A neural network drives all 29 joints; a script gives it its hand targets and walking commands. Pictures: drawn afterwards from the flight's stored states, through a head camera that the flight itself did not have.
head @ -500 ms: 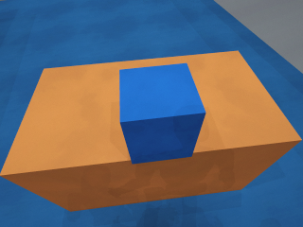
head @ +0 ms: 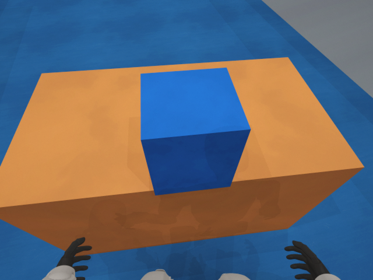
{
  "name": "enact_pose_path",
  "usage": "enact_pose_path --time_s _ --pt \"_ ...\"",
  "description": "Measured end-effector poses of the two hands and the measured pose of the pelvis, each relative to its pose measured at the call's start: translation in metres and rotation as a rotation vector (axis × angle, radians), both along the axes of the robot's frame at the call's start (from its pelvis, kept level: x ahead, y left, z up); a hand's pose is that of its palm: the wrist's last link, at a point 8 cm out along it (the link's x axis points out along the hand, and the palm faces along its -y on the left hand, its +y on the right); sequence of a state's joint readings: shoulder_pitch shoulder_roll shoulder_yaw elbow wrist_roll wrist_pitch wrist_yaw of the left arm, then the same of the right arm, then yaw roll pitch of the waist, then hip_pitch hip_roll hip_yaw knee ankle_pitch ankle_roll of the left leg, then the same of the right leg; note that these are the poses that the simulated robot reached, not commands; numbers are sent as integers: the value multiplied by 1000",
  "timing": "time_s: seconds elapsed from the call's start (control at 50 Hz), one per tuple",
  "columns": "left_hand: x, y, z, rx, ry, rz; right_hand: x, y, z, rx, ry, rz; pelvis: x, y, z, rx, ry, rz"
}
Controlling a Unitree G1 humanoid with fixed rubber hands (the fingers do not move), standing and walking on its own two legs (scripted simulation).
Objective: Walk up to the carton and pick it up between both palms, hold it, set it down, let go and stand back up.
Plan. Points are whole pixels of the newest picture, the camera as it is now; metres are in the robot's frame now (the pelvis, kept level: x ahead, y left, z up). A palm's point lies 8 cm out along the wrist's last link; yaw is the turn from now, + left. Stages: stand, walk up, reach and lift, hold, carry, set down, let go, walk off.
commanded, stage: reach and lift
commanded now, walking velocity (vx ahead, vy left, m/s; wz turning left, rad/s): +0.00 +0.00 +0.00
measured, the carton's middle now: (189, 134) +0.45 +0.00 +0.01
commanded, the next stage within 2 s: none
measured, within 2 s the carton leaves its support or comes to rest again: neither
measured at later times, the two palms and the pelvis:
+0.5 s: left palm (77, 269) +0.17 +0.24 -0.05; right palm (330, 263) +0.16 -0.28 -0.05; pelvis -0.01 -0.02 +0.02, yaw +0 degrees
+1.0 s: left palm (89, 257) +0.18 +0.21 -0.03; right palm (323, 261) +0.16 -0.24 -0.01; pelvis -0.02 -0.01 +0.03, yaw +0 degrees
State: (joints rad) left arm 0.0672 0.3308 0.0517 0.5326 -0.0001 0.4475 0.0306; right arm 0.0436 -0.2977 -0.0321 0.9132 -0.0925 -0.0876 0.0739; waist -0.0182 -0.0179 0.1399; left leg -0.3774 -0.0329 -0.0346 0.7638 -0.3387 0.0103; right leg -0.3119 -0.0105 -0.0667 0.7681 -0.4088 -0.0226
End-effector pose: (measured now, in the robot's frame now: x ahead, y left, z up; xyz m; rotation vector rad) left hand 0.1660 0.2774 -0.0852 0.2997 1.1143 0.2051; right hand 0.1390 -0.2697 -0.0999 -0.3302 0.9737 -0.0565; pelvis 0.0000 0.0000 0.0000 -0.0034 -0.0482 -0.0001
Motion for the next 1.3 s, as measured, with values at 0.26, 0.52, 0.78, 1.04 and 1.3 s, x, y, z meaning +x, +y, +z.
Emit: enact_pose_path --time_s 0.26,0.52,0.78,1.04,1.3 --pt "26 -48 22 -79 -101 -19 19 -12 19 60 -81 -62 5 -13 13 14 33 -5" --pt "-1 -40 37 -59 -227 -22 14 -3 50 85 -250 -61 -9 -19 23 23 -16 -5" --pt "-3 -47 50 -63 -365 -81 -5 27 64 138 -332 -71 -24 -11 26 14 -29 -7" --pt "22 -72 62 -98 -506 -89 21 25 86 165 -424 -86 -12 -14 28 18 -5 -8" --pt "44 -79 77 -111 -657 -119 53 23 106 218 -582 -122 7 -16 32 21 35 -8"
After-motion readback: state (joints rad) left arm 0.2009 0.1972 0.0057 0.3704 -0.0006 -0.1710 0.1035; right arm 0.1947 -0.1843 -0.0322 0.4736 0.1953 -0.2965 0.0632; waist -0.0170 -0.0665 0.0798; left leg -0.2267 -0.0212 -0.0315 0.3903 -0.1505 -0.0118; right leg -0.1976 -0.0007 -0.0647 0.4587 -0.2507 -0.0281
